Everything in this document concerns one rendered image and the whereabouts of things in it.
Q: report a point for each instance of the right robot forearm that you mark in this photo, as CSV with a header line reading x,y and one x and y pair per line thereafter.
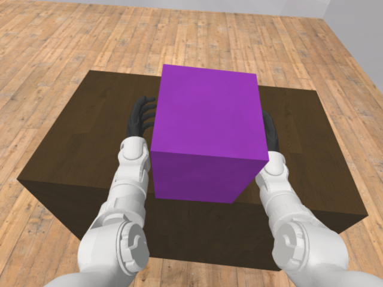
x,y
279,200

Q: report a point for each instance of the left robot hand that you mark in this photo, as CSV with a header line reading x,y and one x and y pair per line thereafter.
x,y
135,126

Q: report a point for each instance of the left robot upper arm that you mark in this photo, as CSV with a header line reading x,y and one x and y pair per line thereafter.
x,y
108,256

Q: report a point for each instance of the right robot upper arm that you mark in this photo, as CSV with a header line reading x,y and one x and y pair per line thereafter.
x,y
312,256

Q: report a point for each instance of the pedestal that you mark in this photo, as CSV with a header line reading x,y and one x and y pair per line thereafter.
x,y
72,170

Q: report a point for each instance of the carton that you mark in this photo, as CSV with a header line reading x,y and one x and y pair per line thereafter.
x,y
209,137

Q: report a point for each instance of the left robot forearm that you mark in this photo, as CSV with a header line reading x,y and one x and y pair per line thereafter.
x,y
129,187

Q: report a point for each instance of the right robot hand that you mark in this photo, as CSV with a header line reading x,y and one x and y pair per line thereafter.
x,y
270,132

